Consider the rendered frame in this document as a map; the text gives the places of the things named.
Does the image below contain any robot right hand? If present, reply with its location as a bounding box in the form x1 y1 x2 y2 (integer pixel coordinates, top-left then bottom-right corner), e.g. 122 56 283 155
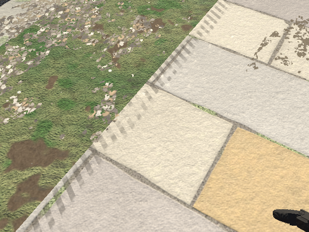
272 209 309 232

